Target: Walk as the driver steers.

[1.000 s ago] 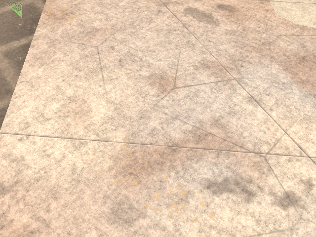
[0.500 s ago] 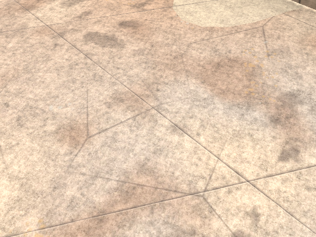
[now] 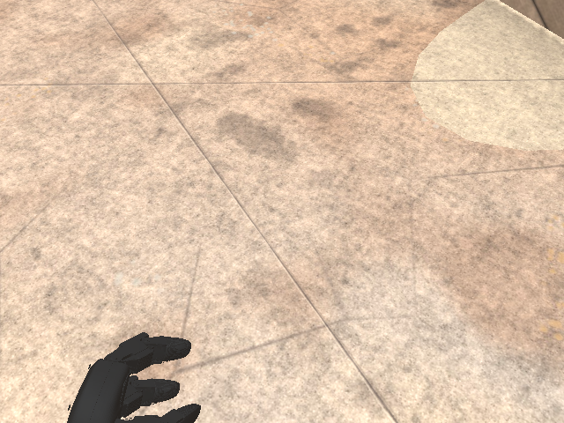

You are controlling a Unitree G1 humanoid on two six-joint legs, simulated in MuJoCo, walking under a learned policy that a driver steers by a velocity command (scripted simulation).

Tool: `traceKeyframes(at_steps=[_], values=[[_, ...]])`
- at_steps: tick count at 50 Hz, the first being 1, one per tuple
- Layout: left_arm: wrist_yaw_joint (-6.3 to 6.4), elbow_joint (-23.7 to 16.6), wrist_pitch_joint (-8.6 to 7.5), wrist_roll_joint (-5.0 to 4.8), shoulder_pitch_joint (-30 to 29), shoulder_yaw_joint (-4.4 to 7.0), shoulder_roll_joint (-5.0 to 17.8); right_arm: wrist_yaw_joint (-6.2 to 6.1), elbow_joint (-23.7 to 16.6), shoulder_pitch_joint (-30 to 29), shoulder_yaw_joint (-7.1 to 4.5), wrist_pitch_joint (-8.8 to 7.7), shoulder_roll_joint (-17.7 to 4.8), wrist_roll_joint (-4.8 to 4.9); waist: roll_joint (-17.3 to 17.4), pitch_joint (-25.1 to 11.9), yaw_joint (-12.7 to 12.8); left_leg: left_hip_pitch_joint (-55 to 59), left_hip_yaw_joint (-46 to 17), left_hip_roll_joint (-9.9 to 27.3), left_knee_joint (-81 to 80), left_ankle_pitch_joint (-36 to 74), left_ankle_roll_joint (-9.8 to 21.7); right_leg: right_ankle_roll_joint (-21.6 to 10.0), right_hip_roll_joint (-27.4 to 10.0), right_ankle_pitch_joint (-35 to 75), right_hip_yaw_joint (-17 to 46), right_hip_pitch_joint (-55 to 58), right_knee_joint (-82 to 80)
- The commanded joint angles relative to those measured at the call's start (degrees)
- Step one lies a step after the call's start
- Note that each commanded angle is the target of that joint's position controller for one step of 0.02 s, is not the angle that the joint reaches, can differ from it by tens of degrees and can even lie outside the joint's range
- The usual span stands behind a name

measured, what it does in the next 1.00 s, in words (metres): walks ahead, turning left: right foot, then left foot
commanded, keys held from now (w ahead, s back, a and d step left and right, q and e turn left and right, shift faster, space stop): w+q+shift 0.62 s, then w+e+shift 0.38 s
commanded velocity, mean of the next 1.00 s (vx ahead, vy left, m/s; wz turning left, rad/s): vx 1.00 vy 0.00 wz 0.58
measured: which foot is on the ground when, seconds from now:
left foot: down 0.00-0.12, up 0.14-0.54, down 0.56-1.00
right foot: up 0.00-0.10, down 0.12-0.56, up 0.58-1.00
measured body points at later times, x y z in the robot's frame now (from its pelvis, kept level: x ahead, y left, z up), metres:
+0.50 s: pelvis +0.45 -0.02 -0.02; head +0.48 -0.01 +0.42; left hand +0.23 +0.17 -0.14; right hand +0.82 -0.07 -0.06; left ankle +0.60 +0.11 -0.69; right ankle +0.29 -0.21 -0.73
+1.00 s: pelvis +0.88 +0.20 -0.03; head +0.91 +0.22 +0.42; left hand +0.90 +0.51 -0.12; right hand +1.02 -0.05 -0.16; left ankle +0.63 +0.09 -0.72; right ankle +1.07 +0.24 -0.73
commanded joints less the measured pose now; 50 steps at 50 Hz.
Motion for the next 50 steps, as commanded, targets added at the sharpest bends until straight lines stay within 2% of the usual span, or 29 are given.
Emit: traceKeyframes(at_steps=[1,3,4,5,6,7,8,9,10,11,15,18,21,23,25,27,28,29,30,31,32,33,35,39,40,43,46,48,50], values=[[0.28,-3.6,-0.25,-1.3,-4.1,1.8,5.8,0.17,-4.7,-3.1,-3.23,-1.3,-11.1,0.4,3.0,3.5,0.5,-16.9,-12.4,10.4,-7.8,23.9,4.7,-0.2,5.8,8.6,-7.8,19.2,-10.1],[0.95,-2.9,-0.83,-0.98,-1.8,2.77,8.0,-0.39,-4.7,-2.7,-3.73,-0.96,-11.9,-0.01,3.7,0.3,1.3,-9.0,-13.4,11.2,-0.4,33.4,2.4,-0.9,7.9,4.1,-6.8,22.8,-15.4],[1.57,-1.3,-1.17,-1.07,3.5,3.99,10.6,-0.49,-4.9,-3.2,-4.05,-0.96,-13.3,-0.45,3.4,-4.2,4.0,-6.4,-13.1,11.1,7.7,41.0,1.0,-1.7,9.4,-1.5,-6.7,28.9,-15.7],[2.23,1.0,-1.59,-1.16,13.3,5.25,12.8,-0.29,-5.5,-6.0,-4.4,-1.15,-14.9,-0.63,2.8,-9.8,10.3,-8.8,-11.9,9.6,19.8,41.6,-0.3,-2.5,8.4,-4.8,-6.2,40.0,-15.7],[3.37,3.6,-1.94,-0.29,26.6,7.2,16.7,-0.25,-6.8,-9.1,-3.79,-1.93,-12.3,-0.77,1.1,-16.6,16.7,-17.5,-9.4,7.6,35.9,31.9,-0.9,-4.0,1.0,-16.3,-0.3,54.6,-12.8],[4.18,5.4,-1.88,1.98,34.9,8.47,20.6,-0.76,-9.6,-9.7,-1.15,-2.46,-1.7,-0.11,-13.1,-21.8,16.9,-33.1,-3.4,3.4,54.2,-13.0,-1.0,-5.3,-16.0,-33.9,19.7,67.7,-16.7],[3.5,5.2,-1.08,1.49,28.2,9.59,23.3,-0.55,-13.0,-4.3,0.04,-1.94,-2.1,1.81,-26.0,-26.6,10.1,-43.3,0.9,4.2,64.1,-11.2,-1.4,-11.2,-22.5,-43.1,48.1,67.4,-29.3],[3.13,3.6,-0.66,1.11,21.0,8.59,15.4,-1.0,-10.9,-10.3,-0.49,-0.46,-6.6,0.03,-12.2,-15.2,10.7,-47.0,2.9,9.6,65.0,-3.7,-1.3,-10.6,-17.7,-48.2,37.9,58.2,-30.3],[2.81,4.0,-0.51,0.59,18.5,7.56,11.1,-0.22,-11.2,-14.1,-0.82,0.11,-7.2,-0.98,-6.0,-8.3,10.6,-46.1,4.4,11.5,61.3,0.7,-1.9,-9.4,-14.4,-36.2,25.1,50.5,-29.1],[2.57,5.4,-0.49,0.94,18.7,7.16,9.4,0.69,-11.3,-16.2,-0.9,0.71,-6.6,-1.35,-2.8,-5.1,9.9,-44.4,4.7,13.2,59.3,1.9,-2.6,-8.3,-11.7,-24.5,16.6,45.6,-29.1],[1.46,12.4,-2.24,-1.28,25.1,6.06,4.9,2.97,-15.8,-21.6,0.83,3.38,-1.3,-2.19,-5.6,-0.4,7.2,-46.6,6.2,16.3,57.5,3.6,-2.9,-5.3,-8.0,0.6,-1.7,40.7,-30.1],[1.19,13.1,-3.47,-1.24,22.4,6.43,6.6,3.86,-20.0,-27.3,1.93,3.68,-1.5,-2.22,-5.6,2.8,5.0,-45.4,8.8,16.4,49.9,11.7,-2.9,-5.1,-7.0,10.1,-11.2,35.8,-34.1],[1.73,14.9,-3.71,-0.96,24.1,6.71,8.6,5.04,-21.8,-34.1,2.67,3.69,-2.3,-2.09,-1.9,7.5,5.7,-40.6,15.6,14.4,34.8,16.6,-1.4,-3.6,-4.0,17.6,-19.4,35.2,-37.7],[2.2,15.5,-3.47,-0.92,26.4,7.19,11.2,5.21,-21.5,-35.1,2.87,3.52,-2.5,-2.05,-2.3,6.8,5.4,-32.6,20.7,10.2,28.2,16.5,0.8,-2.1,-3.6,41.2,-23.3,37.5,-34.1],[3.44,15.6,-2.18,-0.89,28.1,8.02,14.6,4.53,-19.4,-29.6,2.29,3.35,-4.4,-2.12,-5.3,2.1,1.6,-24.4,22.4,6.0,26.1,12.6,2.5,-1.3,-5.3,62.4,-23.6,42.2,-22.9],[3.99,13.7,-0.41,-0.58,23.5,8.73,17.1,3.16,-13.4,-9.8,-0.03,3.03,-8.8,-2.14,-6.5,-7.0,-8.1,-2.2,17.9,4.1,23.9,9.2,5.9,-2.4,-7.9,66.1,-21.1,36.0,2.6],[3.19,13.0,0.2,-0.18,22.1,8.76,16.1,1.64,-9.7,-1.3,-1.9,2.73,-11.3,-1.51,-2.1,-9.9,-10.1,12.6,12.0,5.4,18.5,8.1,8.0,-2.9,-4.1,36.0,-20.8,24.5,22.6],[2.01,10.3,-0.16,0.72,21.3,7.3,9.6,0.0,-9.6,-5.4,-3.53,3.52,-16.0,-0.11,11.6,-6.3,-3.8,17.4,-3.2,14.4,18.9,11.7,10.3,-1.9,6.7,-23.1,-20.3,6.2,44.9],[2.22,3.5,-1.19,-0.88,23.3,7.0,10.3,-0.16,-12.8,-7.1,-4.38,4.37,-20.8,-2.06,11.8,-17.8,-0.3,30.8,-30.3,24.3,8.4,5.4,21.6,-0.5,8.7,-27.1,-7.8,-9.4,55.5],[2.08,2.3,-2.64,-0.61,17.6,6.71,12.4,-0.89,-13.2,-5.9,-4.46,4.59,-18.1,-1.76,2.2,-14.6,-2.2,25.7,-36.7,25.9,-1.5,-5.1,20.0,-1.0,6.0,-22.1,-2.5,-12.7,50.2],[2.04,3.5,-3.01,-1.03,18.2,6.37,12.1,-1.5,-12.0,-8.5,-3.48,4.0,-13.8,-1.79,-2.6,-4.5,1.5,14.5,-31.5,25.6,-5.1,-5.1,17.2,-1.6,3.0,-18.4,-3.2,-11.4,43.3],[2.14,5.0,-2.37,-0.41,18.9,6.13,11.3,-1.82,-11.3,-11.1,-2.52,2.9,-10.9,-1.9,-6.0,-0.4,5.2,4.3,-25.5,23.7,-5.4,-0.3,14.7,-1.6,0.8,-17.7,-4.2,-6.0,38.4],[1.55,7.4,0.32,1.1,22.7,5.47,9.1,-2.13,-11.0,-13.7,-0.48,0.34,-6.5,-1.63,-6.6,2.1,9.6,-10.4,-16.1,20.1,-6.7,8.1,12.4,-0.6,-1.8,-19.2,-4.1,3.8,31.5],[-0.08,3.6,1.36,-0.9,10.8,4.36,5.4,-0.36,-7.7,-10.4,-0.56,-2.8,-7.1,-1.03,-2.1,7.6,6.9,-16.9,-0.9,14.4,-12.4,18.0,7.4,-2.6,-3.6,-4.6,-7.4,4.3,10.8],[-0.52,3.6,1.16,-1.54,8.7,4.32,5.1,0.09,-7.3,-9.5,-0.36,-3.3,-6.2,-0.67,-2.5,7.4,5.6,-16.0,3.2,12.3,-12.9,22.8,4.9,-4.1,-2.5,2.0,-9.1,6.4,5.3],[-1.67,3.2,0.7,-2.96,4.2,4.34,4.5,0.06,-5.5,-6.2,-0.29,-4.62,-7.3,-0.16,-1.0,7.2,3.2,-9.6,7.8,15.5,-19.1,30.5,1.4,-7.9,1.3,15.7,-11.1,11.5,-5.6],[-1.84,4.2,0.34,-2.28,4.3,5.07,6.5,-1.25,-4.1,-4.6,-0.4,-4.25,-9.3,-1.21,2.0,4.2,3.9,5.5,13.3,17.2,-13.1,58.7,-2.4,-10.2,7.6,12.2,-14.7,11.4,-10.2],[-1.61,6.3,0.78,-1.73,10.4,6.21,9.3,-2.72,-4.3,-5.5,-0.8,-2.91,-11.3,-2.76,6.8,-1.6,8.0,11.2,15.2,19.5,-0.7,78.8,-4.8,-11.4,12.6,3.4,-16.7,17.6,-9.2],[-0.81,13.3,1.44,-1.71,32.9,8.47,13.3,-3.73,-6.2,-11.4,-1.33,-0.94,-12.9,-4.09,7.0,-10.1,19.7,4.3,17.1,20.1,29.9,81.4,-5.7,-14.3,14.3,-5.3,-14.6,37.6,-9.8]])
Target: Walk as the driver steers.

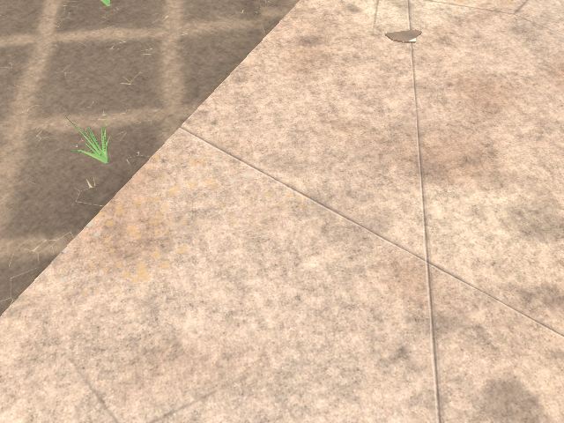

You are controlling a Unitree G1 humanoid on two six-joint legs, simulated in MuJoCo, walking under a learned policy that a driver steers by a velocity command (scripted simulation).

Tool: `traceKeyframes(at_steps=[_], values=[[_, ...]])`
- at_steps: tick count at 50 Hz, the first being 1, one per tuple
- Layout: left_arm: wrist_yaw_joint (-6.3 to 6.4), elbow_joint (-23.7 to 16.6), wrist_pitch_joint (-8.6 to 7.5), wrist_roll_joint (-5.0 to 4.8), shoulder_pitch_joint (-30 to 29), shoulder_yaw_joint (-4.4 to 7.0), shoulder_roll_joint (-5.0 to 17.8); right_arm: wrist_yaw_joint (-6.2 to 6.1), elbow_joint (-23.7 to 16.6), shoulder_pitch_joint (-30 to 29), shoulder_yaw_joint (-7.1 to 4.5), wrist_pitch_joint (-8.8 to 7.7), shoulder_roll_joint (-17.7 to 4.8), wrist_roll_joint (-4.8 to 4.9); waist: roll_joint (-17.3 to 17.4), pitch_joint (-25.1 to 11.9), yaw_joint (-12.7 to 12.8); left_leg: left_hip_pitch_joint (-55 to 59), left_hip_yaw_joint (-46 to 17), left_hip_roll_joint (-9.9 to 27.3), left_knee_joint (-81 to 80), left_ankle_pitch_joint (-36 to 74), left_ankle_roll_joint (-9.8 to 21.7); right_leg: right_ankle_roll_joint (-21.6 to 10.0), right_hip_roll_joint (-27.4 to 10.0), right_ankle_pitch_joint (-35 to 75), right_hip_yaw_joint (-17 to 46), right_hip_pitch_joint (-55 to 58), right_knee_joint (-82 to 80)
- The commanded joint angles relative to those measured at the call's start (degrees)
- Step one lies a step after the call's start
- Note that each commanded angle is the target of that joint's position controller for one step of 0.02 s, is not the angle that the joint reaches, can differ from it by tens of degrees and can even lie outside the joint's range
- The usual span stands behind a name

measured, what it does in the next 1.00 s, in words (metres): walks ahead, turning right: right foot, then left foot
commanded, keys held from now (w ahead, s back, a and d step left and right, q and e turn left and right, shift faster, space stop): w+e+shift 1.00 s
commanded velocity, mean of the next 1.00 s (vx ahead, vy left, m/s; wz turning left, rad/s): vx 1.00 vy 0.00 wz -0.90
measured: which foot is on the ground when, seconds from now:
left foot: down 0.00-0.02, up 0.04-0.42, down 0.44-0.88, up 0.90-1.00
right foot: up 0.00-0.00, down 0.02-0.44, up 0.46-0.86, down 0.88-1.00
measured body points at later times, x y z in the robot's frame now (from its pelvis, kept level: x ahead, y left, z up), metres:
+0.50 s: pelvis +0.48 -0.04 +0.01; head +0.52 -0.05 +0.46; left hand +0.62 +0.25 -0.11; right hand +0.60 -0.35 -0.05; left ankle +0.62 +0.05 -0.71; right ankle +0.24 -0.06 -0.61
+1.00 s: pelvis +0.85 -0.29 +0.00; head +0.88 -0.31 +0.45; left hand +1.15 -0.21 -0.12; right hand +0.71 -0.53 -0.10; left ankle +0.90 -0.09 -0.58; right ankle +0.87 -0.33 -0.71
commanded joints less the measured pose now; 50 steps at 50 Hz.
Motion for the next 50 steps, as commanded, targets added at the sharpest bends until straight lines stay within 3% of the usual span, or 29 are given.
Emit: traceKeyframes(at_steps=[1,2,3,5,8,10,12,16,18,20,21,22,23,24,25,26,28,30,34,36,38,40,42,43,44,45,46,48,50], values=[[1.72,6.4,1.0,0.39,33.4,5.93,13.7,-1.11,-6.2,-9.6,-1.98,0.45,-9.5,-1.12,1.5,-13.3,19.5,-27.6,3.4,9.5,59.1,59.2,-1.2,-6.1,0.0,-15.7,7.3,42.0,2.9],[1.9,5.6,1.67,1.15,26.3,7.26,19.2,0.7,-10.6,-4.1,0.0,-0.99,-1.2,1.45,-22.6,-16.1,8.0,-59.7,-2.6,-1.8,82.2,-2.4,-6.0,-18.6,-15.6,-21.6,44.8,59.0,-5.8],[1.53,3.1,1.69,0.15,22.3,7.3,15.9,0.5,-12.1,-8.1,0.82,-2.23,-4.5,0.54,-7.7,-18.4,10.6,-65.2,-11.5,1.4,82.0,1.7,-3.7,-18.8,-16.6,-24.6,54.8,58.1,-14.7],[1.99,4.6,1.39,-0.09,19.9,5.97,10.0,1.06,-13.6,-13.0,1.53,-3.25,-5.1,0.08,5.5,-5.6,6.0,-61.7,-11.9,7.9,68.6,8.3,-2.6,-13.2,-13.8,-22.0,43.5,39.0,-18.6],[2.53,4.9,-0.13,-0.34,17.2,4.83,8.5,1.66,-15.3,-13.1,2.61,0.35,-3.2,-2.2,3.9,1.3,0.4,-55.3,-10.0,11.1,58.3,5.1,-5.3,-10.8,-6.3,-16.4,32.6,20.2,-21.3],[2.22,4.2,-1.18,-0.61,16.5,5.36,10.4,2.13,-18.3,-18.5,3.33,1.46,-2.8,-2.0,1.9,4.2,0.7,-52.6,-6.7,11.8,47.5,8.2,-6.7,-10.9,-3.5,-12.9,28.9,11.9,-24.7],[2.23,3.9,-1.53,-0.78,16.7,5.78,10.6,2.77,-20.9,-25.5,4.01,1.19,-2.0,-0.71,0.1,5.7,2.9,-48.5,-5.0,11.4,34.7,19.1,-7.8,-9.0,-1.1,-7.6,26.7,8.3,-26.1],[1.96,4.5,-1.59,-1.75,20.3,6.87,12.1,2.74,-22.3,-30.2,3.94,0.72,-2.0,0.75,-2.5,1.6,7.5,-42.0,-4.4,8.0,21.0,32.4,-6.6,-4.7,-1.8,10.3,27.3,17.9,-22.6],[2.61,4.4,-1.3,-1.51,20.0,7.26,12.8,2.23,-22.3,-29.3,3.4,0.39,-3.4,0.66,-2.8,-0.3,6.9,-38.7,-5.6,6.6,15.5,29.6,-5.8,-2.8,-2.5,16.5,28.4,24.1,-17.6],[2.79,3.9,-1.34,-0.7,18.4,7.81,15.6,0.99,-19.2,-18.3,1.31,-0.05,-7.7,0.98,-2.3,-8.7,1.3,-25.4,-5.8,4.0,15.1,19.8,-4.5,-0.3,-1.9,30.2,28.1,27.7,-2.2],[2.53,3.1,-1.73,-0.35,14.8,7.81,16.0,0.03,-16.5,-6.7,0.06,-0.32,-9.9,0.99,-2.0,-14.1,-5.6,-12.5,-7.3,6.9,16.1,16.2,-3.7,0.8,-0.1,26.8,27.0,22.1,11.4],[2.55,1.5,-2.53,-0.04,13.6,6.01,9.5,-1.36,-14.7,6.4,-1.72,-0.45,-13.9,-0.42,4.5,-22.3,-9.9,1.3,-19.0,19.3,16.3,-4.5,-1.9,0.6,2.6,6.2,22.7,13.7,30.4],[2.4,-2.3,-2.42,-3.12,20.6,3.69,2.0,-1.07,-15.3,2.0,-2.65,-0.13,-18.1,-1.91,25.5,-30.5,-1.9,11.8,-53.5,35.6,3.8,-17.3,4.4,2.6,8.3,-29.4,16.0,-3.0,46.6],[3.03,-0.7,-1.14,-1.45,17.8,3.49,6.6,-0.72,-16.0,-3.8,-3.03,0.64,-13.8,-1.32,16.5,-23.4,-1.9,5.3,-55.3,33.1,1.0,-26.9,5.6,1.7,2.1,-23.6,13.5,-11.2,50.5],[2.69,-0.5,-0.45,-0.09,11.8,4.08,9.0,-0.54,-16.2,-7.1,-1.68,0.75,-8.0,-0.77,7.9,-14.5,-3.0,-2.6,-43.3,29.5,1.8,-20.0,4.4,1.8,-0.6,-18.7,12.0,-12.3,48.2],[1.95,-0.8,0.06,0.41,9.0,4.22,8.8,-0.24,-14.8,-7.4,-1.05,0.76,-5.3,-0.77,2.5,-8.6,-2.4,-9.9,-34.1,27.1,1.6,-7.4,3.6,2.3,-2.5,-16.7,11.3,-11.0,45.5],[0.18,-2.5,1.58,1.54,6.3,3.69,6.1,-0.21,-11.1,-4.7,-0.66,0.0,-4.0,-0.33,4.9,-3.3,-0.4,-17.3,-22.2,23.8,0.0,5.4,1.8,3.0,-5.2,-16.7,11.2,-9.9,43.1],[-0.6,-4.8,2.99,1.4,3.4,2.78,3.6,0.66,-8.4,-3.1,-0.34,-1.02,-2.1,1.14,5.5,-1.1,1.2,-19.1,-14.9,22.9,-1.9,13.6,0.4,3.2,-6.9,-16.0,10.4,-12.3,42.5],[-1.8,-9.7,3.4,1.12,-3.3,1.64,3.5,1.21,-7.2,-6.5,-0.6,-2.31,-3.2,1.18,5.5,2.2,4.1,-24.6,0.0,19.9,-6.2,27.3,-1.3,3.5,-7.1,-4.5,7.2,-11.1,33.1],[-2.58,-10.7,3.34,0.97,-7.2,1.18,3.9,1.15,-6.1,-5.9,-0.92,-2.5,-4.6,1.09,3.2,4.8,3.8,-25.5,6.1,17.9,-8.5,31.9,-2.2,2.5,-5.9,0.4,2.8,-6.8,22.5],[-3.09,-11.1,3.03,0.93,-10.5,0.76,3.3,0.9,-4.9,-2.8,-1.24,-2.38,-6.5,1.03,2.2,5.9,2.8,-23.0,10.2,17.2,-7.1,48.6,-3.5,0.2,-2.8,1.4,-2.7,-1.1,14.1],[-2.64,-9.7,2.71,0.94,-7.9,1.22,4.7,0.16,-4.6,0.1,-1.9,-1.44,-9.4,1.16,4.5,2.4,4.5,-16.1,11.4,18.0,1.3,76.0,-4.5,-1.7,2.0,-2.0,-6.1,4.6,11.7],[-1.6,-5.8,2.29,0.89,5.7,2.82,8.0,-0.73,-5.6,-2.1,-2.88,0.58,-12.8,0.8,6.9,-5.5,12.5,-16.2,10.2,20.8,20.6,87.9,-4.1,-4.1,5.2,-7.6,-4.7,19.7,11.1],[-0.53,-1.7,1.92,0.77,18.4,4.46,10.6,-0.62,-7.0,-4.9,-3.02,1.44,-13.2,0.53,6.4,-10.7,17.7,-23.0,8.7,21.4,37.1,83.1,-3.2,-6.4,5.8,-9.5,-1.1,34.4,8.3],[1.16,0.9,2.07,0.19,22.0,6.23,13.0,0.23,-7.1,-4.9,-2.84,1.81,-10.8,-0.07,0.0,-10.8,17.0,-36.0,8.4,14.8,57.7,40.2,-3.9,-7.9,3.4,-13.1,5.5,45.6,4.5],[2.04,-1.1,3.41,0.88,15.1,7.68,20.1,1.09,-12.2,-1.4,-1.04,1.27,-3.6,-0.23,-14.6,-11.5,7.3,-58.9,5.7,5.4,80.6,-5.4,-7.1,-15.1,-10.3,-8.3,33.0,56.0,1.6],[2.24,-3.5,3.99,0.97,18.1,8.28,20.8,0.88,-16.8,-6.7,-0.99,-0.17,-7.1,0.6,-6.7,-20.6,11.1,-67.4,-7.6,5.5,83.9,-2.1,-6.7,-20.8,-15.0,-19.1,49.8,61.2,-10.0],[3.17,-1.4,3.11,0.36,15.5,7.36,15.6,0.85,-17.1,-11.2,-0.28,-1.73,-7.3,0.52,3.8,-4.7,6.6,-67.1,-9.5,10.8,70.7,4.2,-6.1,-16.1,-13.8,-19.8,46.9,43.2,-18.8],[3.79,-1.3,1.24,0.25,11.7,6.15,12.7,0.73,-16.1,-9.2,0.11,0.17,-6.5,-1.29,5.8,-0.3,0.9,-58.3,-10.0,13.1,62.9,1.5,-7.7,-14.4,-8.9,-10.1,37.8,27.8,-18.9]])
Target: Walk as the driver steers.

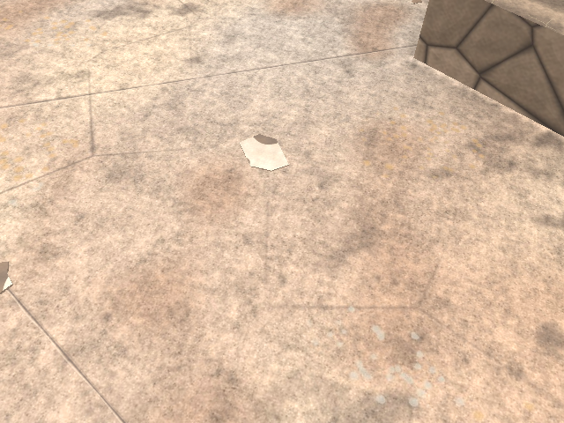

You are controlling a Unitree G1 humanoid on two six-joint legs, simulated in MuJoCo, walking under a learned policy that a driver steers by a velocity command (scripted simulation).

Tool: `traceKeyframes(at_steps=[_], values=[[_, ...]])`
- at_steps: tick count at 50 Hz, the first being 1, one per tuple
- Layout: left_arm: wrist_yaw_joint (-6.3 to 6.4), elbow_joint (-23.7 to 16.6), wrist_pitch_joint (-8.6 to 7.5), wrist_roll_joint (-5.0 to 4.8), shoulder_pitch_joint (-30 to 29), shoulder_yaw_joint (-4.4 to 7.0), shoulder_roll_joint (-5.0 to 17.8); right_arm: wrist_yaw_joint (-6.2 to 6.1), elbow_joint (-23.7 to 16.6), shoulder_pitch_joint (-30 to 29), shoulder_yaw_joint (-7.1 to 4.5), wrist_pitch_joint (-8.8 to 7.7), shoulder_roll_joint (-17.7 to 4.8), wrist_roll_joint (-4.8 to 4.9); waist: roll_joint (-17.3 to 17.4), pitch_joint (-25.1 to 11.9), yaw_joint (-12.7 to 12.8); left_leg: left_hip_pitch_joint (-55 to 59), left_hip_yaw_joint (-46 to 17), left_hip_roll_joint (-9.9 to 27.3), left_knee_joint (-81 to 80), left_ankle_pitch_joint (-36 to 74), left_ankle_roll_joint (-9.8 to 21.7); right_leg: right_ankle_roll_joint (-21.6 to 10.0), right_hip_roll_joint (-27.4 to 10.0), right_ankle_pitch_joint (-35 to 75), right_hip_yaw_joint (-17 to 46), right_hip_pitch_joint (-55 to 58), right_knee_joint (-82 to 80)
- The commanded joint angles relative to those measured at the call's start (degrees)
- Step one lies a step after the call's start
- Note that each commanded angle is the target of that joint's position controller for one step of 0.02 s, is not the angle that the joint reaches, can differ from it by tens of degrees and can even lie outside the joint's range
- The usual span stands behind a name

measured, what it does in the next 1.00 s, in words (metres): walks ahead: left foot, then right foot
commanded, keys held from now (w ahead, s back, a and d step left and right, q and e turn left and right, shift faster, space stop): w+e+shift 0.02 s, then e+shift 0.06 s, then q+shift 0.20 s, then shift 0.72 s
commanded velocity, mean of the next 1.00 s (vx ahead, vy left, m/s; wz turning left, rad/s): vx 0.26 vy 0.00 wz -0.12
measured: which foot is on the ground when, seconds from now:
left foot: up 0.00-0.24, down 0.26-1.00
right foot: down 0.00-0.28, up 0.30-0.70, down 0.72-1.00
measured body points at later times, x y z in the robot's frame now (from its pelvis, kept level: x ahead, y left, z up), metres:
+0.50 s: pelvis +0.34 +0.09 +0.02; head +0.38 +0.08 +0.47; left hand +0.52 +0.34 -0.08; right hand +0.43 -0.18 -0.09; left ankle +0.45 +0.14 -0.71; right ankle +0.34 -0.07 -0.65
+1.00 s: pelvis +0.42 +0.05 +0.02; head +0.43 +0.04 +0.47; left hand +0.55 +0.30 -0.09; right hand +0.54 -0.21 -0.10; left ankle +0.45 +0.14 -0.71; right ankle +0.40 -0.08 -0.71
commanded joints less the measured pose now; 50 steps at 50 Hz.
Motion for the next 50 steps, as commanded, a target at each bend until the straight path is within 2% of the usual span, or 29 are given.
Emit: traceKeyframes(at_steps=[1,4,6,7,8,9,11,13,14,15,16,17,18,19,20,22,24,25,27,30,32,34,35,36,37,38,40,44,50], values=[[1.27,-3.6,-2.9,-0.4,1.8,2.37,8.2,-0.28,-5.9,1.1,-2.41,0.81,-11.1,-1.53,6.7,-0.9,-1.9,-17.0,-1.9,3.2,-7.5,-3.8,-1.7,-11.5,-18.2,7.2,31.8,9.3,-24.0],[0.76,-3.2,-4.29,-0.66,0.5,2.55,8.8,0.13,-9.7,-6.8,-1.34,1.67,-7.8,-0.55,5.7,3.4,-2.1,-9.4,2.2,2.2,-24.4,4.4,-3.1,-8.7,-13.2,32.8,23.5,-3.3,-23.2],[0.3,-1.6,-4.38,-1.09,1.5,2.52,7.7,0.84,-9.0,-7.0,-0.24,1.02,-4.8,0.3,3.0,-0.3,-0.5,-0.2,5.7,-0.8,-37.5,21.8,-0.5,-3.5,-8.7,42.5,14.7,-3.5,-19.8],[-0.03,-0.1,-4.73,-1.81,4.4,2.22,6.4,1.07,-8.2,-7.3,-0.15,0.69,-4.2,0.67,1.9,-2.4,1.6,2.6,6.5,-2.3,-41.7,29.7,0.9,-1.8,-8.5,42.4,13.9,-0.7,-19.4],[1.7,-0.6,-4.89,-5.31,7.9,1.6,2.8,0.7,-10.3,-15.0,-1.2,-2.21,-5.7,2.4,6.5,-2.7,6.5,3.2,4.1,-4.5,-47.5,34.2,0.1,-0.9,-11.6,31.4,17.9,1.0,-18.7],[2.52,1.6,-4.55,-4.78,10.3,1.22,3.9,0.81,-10.7,-16.1,-1.39,-3.14,-5.5,2.79,3.8,-3.4,6.3,1.2,3.8,-5.3,-52.2,37.2,0.6,-0.5,-12.7,28.7,18.3,7.8,-18.2],[3.06,2.4,-3.56,-2.23,9.9,1.65,5.7,0.8,-9.2,-12.3,-3.07,-3.73,-8.7,2.84,-3.3,-5.7,4.2,2.8,4.1,-7.2,-54.8,37.9,2.9,2.0,-14.0,33.7,17.8,16.5,-11.8],[2.56,0.9,-3.11,-0.35,4.5,1.48,5.7,1.11,-4.5,2.1,-4.8,-3.76,-11.4,2.73,-4.5,-11.6,-4.7,16.5,5.2,-7.9,-54.8,42.2,4.9,6.6,-12.0,42.9,12.5,16.0,6.0],[2.18,-0.3,-3.2,1.07,7.9,0.5,2.0,1.43,-2.8,9.2,-5.04,-3.54,-14.7,1.73,7.6,-19.2,-4.5,34.0,-7.4,3.3,-47.6,64.8,11.5,10.8,-7.5,16.6,9.7,3.3,29.5],[0.74,2.4,-3.38,-0.93,21.8,-1.28,-2.2,2.25,-1.9,9.8,-4.54,-3.18,-14.3,0.96,19.6,-30.4,0.5,48.8,-35.6,19.1,-51.1,67.0,24.5,13.9,-2.6,-21.3,10.7,-10.8,48.4],[0.23,3.4,-2.91,-1.97,20.5,-0.84,2.6,2.41,-4.0,6.9,-5.1,-2.37,-12.9,1.82,10.8,-32.0,-2.0,46.1,-41.3,18.9,-55.3,49.9,24.3,13.7,-6.6,-17.1,14.4,-13.3,53.1],[0.51,0.3,-2.32,-2.46,9.7,0.18,5.9,2.0,-5.9,-0.1,-4.65,-1.36,-11.1,2.62,3.7,-22.9,-2.4,35.4,-34.1,16.0,-57.3,36.2,21.2,13.3,-9.6,-13.2,12.8,-14.9,50.4],[1.17,-2.1,-1.87,-1.76,1.8,0.52,6.7,1.74,-6.5,-4.9,-3.63,-0.57,-9.3,2.75,-2.9,-13.4,-1.4,22.0,-27.6,12.8,-60.1,31.6,18.6,13.2,-11.2,-10.6,10.2,-15.4,45.8],[1.87,-3.3,-1.31,-1.27,-1.0,0.65,6.1,1.41,-6.2,-5.9,-3.34,-0.31,-9.3,2.24,-2.7,-9.7,-0.1,13.8,-24.2,10.4,-61.7,31.6,17.5,12.9,-12.4,-9.0,9.4,-13.8,42.0],[2.19,-3.5,-0.86,-1.17,0.3,0.58,4.8,1.34,-5.6,-6.2,-3.32,-0.07,-9.4,1.69,-0.4,-7.9,1.8,8.0,-20.6,7.5,-63.2,32.6,16.1,12.7,-13.4,-8.0,9.2,-10.0,37.8],[2.84,-2.6,-0.75,-1.05,3.9,-0.03,1.5,1.61,-4.5,-6.9,-3.1,-0.06,-8.3,1.42,4.2,-8.4,3.8,3.0,-13.7,4.0,-63.4,40.9,15.2,13.2,-13.8,-7.8,7.7,-5.2,28.9],[3.38,-2.6,-0.84,-0.61,3.4,-0.52,-0.1,1.38,-3.5,-6.2,-3.34,0.08,-8.6,1.3,5.5,-11.7,3.8,3.7,-11.1,4.4,-62.3,49.7,16.4,14.3,-14.0,-6.5,7.1,-3.3,21.7],[3.54,-2.5,-0.66,-0.53,2.8,-0.59,-0.2,1.16,-3.2,-6.2,-3.53,0.42,-8.9,1.44,5.5,-13.5,3.6,4.2,-10.6,4.7,-62.1,48.3,16.4,14.6,-14.4,-4.3,7.4,-2.1,19.0],[3.63,-2.5,0.06,-0.89,0.3,-0.37,0.4,0.69,-3.0,-6.6,-3.77,1.41,-9.4,1.88,5.5,-14.1,2.7,3.2,-10.5,4.5,-63.6,35.7,15.4,14.4,-14.9,0.2,7.8,0.0,14.1],[3.65,-3.2,0.95,-1.28,-4.6,0.08,1.0,0.26,-2.6,-6.9,-3.66,2.79,-9.0,1.92,7.2,-9.6,0.8,0.3,-12.4,3.7,-66.9,9.9,14.3,13.9,-15.1,1.5,7.9,1.1,7.5],[3.61,-3.4,0.64,-1.22,-6.4,0.18,0.7,0.15,-2.0,-6.3,-3.41,3.4,-8.3,1.9,8.1,-7.2,-0.2,1.0,-14.2,3.9,-66.9,2.2,14.2,13.6,-14.9,-0.1,7.6,1.3,2.5],[3.38,-2.5,-0.17,-1.03,-5.5,0.11,-0.5,0.05,-1.3,-6.2,-2.88,3.88,-7.1,2.24,7.2,-6.6,0.7,1.9,-14.4,3.1,-64.8,-0.7,12.8,12.6,-14.1,2.9,6.4,5.3,-6.8],[3.24,-2.2,-0.58,-0.63,-5.3,0.07,-0.6,0.04,-0.7,-4.9,-2.52,3.88,-6.2,2.35,6.4,-6.5,0.9,1.7,-13.9,1.9,-63.7,-1.1,11.1,11.8,-14.3,6.3,6.6,8.3,-11.6],[3.25,-2.5,-0.98,-0.12,-5.2,0.28,0.9,0.16,-0.2,-3.3,-2.24,3.48,-5.7,1.9,4.9,-7.2,0.5,0.5,-13.0,0.8,-61.9,-0.1,9.2,10.6,-17.4,10.1,9.3,11.8,-12.0],[3.26,-2.3,-0.95,-0.16,-6.6,1.15,4.4,0.5,-0.1,-0.3,-2.59,2.94,-6.3,1.7,-0.4,-7.2,-2.6,-1.2,-9.6,-2.4,-61.5,0.8,7.3,8.8,-18.4,11.2,10.4,12.4,-8.5],[2.93,-1.4,-0.98,-0.4,-5.3,1.16,2.2,0.58,-0.3,-3.2,-2.79,2.71,-7.2,1.47,-1.7,-7.3,-0.4,1.2,-6.4,-3.8,-59.9,2.0,6.0,8.6,-16.9,5.9,9.4,9.4,-9.1],[2.62,-0.9,-1.45,-0.35,-5.5,0.52,0.0,0.43,-0.9,-6.3,-2.76,3.07,-6.3,1.65,-1.7,-6.4,0.1,3.3,-5.0,-4.4,-57.3,5.7,5.7,9.4,-16.4,4.6,9.5,6.8,-10.4],[2.76,-0.3,-2.32,-0.71,-4.8,0.71,0.5,0.32,-0.8,-6.0,-2.91,3.72,-5.8,1.73,-1.7,-6.8,0.1,5.6,-4.2,-4.7,-54.1,14.1,6.3,9.5,-16.3,9.7,9.5,6.6,-9.6],[3.07,0.8,-2.16,-0.99,-4.2,0.79,0.5,-0.01,0.0,-6.8,-3.27,4.22,-5.4,2.13,0.2,-7.1,0.6,7.2,-4.4,-4.4,-52.6,18.8,6.1,9.2,-15.7,13.1,9.3,7.8,-8.5]])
